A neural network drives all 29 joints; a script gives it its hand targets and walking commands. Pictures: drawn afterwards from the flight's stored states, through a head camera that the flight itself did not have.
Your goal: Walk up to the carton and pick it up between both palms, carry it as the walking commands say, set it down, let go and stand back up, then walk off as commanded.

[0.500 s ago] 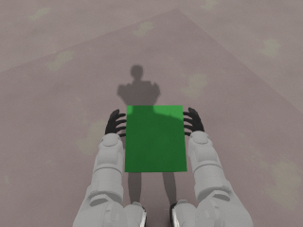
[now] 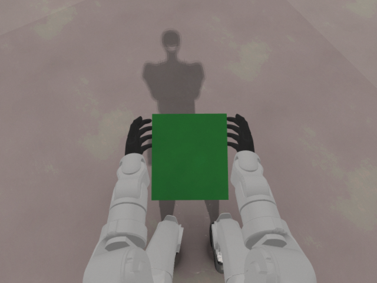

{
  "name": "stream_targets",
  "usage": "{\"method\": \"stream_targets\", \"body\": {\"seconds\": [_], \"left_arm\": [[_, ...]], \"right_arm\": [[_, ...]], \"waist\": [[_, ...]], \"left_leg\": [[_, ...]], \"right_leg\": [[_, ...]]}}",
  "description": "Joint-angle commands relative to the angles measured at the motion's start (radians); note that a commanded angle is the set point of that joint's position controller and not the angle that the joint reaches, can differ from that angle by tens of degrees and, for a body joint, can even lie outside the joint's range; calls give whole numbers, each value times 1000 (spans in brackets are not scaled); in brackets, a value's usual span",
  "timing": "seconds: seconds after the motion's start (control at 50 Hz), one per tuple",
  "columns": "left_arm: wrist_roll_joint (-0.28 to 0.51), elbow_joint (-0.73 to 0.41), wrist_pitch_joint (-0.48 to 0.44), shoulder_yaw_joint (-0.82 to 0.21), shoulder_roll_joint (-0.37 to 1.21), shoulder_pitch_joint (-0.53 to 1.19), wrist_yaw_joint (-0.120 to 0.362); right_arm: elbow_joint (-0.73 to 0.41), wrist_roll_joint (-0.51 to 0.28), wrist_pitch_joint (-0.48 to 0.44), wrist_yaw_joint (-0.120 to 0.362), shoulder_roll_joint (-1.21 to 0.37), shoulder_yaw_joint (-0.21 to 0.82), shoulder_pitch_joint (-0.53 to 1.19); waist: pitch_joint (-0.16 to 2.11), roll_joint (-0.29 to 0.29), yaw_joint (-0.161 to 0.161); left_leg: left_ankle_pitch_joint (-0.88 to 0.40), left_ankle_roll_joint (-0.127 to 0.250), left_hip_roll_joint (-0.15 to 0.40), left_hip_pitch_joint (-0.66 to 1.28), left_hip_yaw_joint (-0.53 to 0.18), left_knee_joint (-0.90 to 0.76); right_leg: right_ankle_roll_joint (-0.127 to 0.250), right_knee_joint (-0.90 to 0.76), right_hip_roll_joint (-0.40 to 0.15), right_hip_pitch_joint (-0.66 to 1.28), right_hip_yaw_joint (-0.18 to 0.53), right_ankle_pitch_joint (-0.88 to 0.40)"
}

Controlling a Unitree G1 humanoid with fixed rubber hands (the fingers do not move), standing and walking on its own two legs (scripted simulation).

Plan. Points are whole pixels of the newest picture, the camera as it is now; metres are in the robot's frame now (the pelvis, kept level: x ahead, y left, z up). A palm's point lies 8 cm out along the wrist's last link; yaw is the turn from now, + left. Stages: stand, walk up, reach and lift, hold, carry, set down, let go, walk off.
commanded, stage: set down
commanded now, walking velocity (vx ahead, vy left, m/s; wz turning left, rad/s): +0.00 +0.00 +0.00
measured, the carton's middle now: (189, 156) +0.38 +0.04 -0.15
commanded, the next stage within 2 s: none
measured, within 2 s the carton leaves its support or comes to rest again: neither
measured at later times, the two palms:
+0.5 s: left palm (143, 151) +0.39 +0.16 -0.15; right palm (236, 152) +0.39 -0.09 -0.15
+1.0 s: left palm (149, 152) +0.41 +0.16 -0.23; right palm (229, 152) +0.42 -0.08 -0.24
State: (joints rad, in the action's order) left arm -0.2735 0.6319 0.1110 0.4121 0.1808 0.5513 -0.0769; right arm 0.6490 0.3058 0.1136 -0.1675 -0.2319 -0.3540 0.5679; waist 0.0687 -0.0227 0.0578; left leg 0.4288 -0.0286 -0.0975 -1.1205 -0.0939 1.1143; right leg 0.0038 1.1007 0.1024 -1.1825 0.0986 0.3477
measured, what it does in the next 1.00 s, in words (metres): lowers itself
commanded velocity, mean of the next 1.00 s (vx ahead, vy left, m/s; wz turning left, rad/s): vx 0.00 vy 0.00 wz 0.00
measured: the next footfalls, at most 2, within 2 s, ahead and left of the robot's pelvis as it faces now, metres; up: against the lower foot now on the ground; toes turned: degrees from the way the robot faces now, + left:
none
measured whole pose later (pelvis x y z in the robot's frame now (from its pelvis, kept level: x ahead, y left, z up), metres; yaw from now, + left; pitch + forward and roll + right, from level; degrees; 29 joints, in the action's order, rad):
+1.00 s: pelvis -0.03 +0.01 -0.15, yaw +1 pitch +39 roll +1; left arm -0.22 0.76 0.15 0.43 0.08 0.91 -0.13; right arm 0.75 0.24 0.15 -0.19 -0.12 -0.41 0.91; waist 0.08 -0.02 0.03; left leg 0.56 -0.05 -0.17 -1.80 -0.08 1.68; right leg -0.05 1.64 0.15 -1.85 0.11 0.46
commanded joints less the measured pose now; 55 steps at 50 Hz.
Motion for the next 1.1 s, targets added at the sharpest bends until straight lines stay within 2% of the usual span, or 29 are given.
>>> {"method": "stream_targets", "body": {"seconds": [0.0,0.3,0.64,1.08], "left_arm": [[55,73,-23,-487,822,470,186],[92,117,-37,-490,811,544,162],[112,161,1,-484,851,742,143],[131,184,34,-457,826,951,145]], "right_arm": [[101,-51,-24,159,-894,504,425],[107,-85,-53,136,-838,502,520],[132,-121,-9,155,-848,468,736],[169,-140,33,160,-828,414,949]], "waist": [[658,-20,21],[770,-23,15],[850,-14,2],[930,-12,-1]], "left_leg": [[-189,12,-67,118,37,-92],[-186,-2,-88,-29,49,68],[-107,-2,-108,-163,76,231],[-88,-5,-115,-347,112,429]], "right_leg": [[-29,-76,42,474,15,-172],[-41,102,66,256,-22,-166],[-43,278,90,42,-78,-66],[-46,482,103,-129,-114,-55]]}}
